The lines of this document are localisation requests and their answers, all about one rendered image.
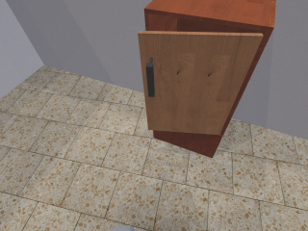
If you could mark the handle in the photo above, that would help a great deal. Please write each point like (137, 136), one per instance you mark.
(150, 78)

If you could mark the cupboard door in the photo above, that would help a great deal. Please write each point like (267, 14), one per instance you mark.
(197, 77)

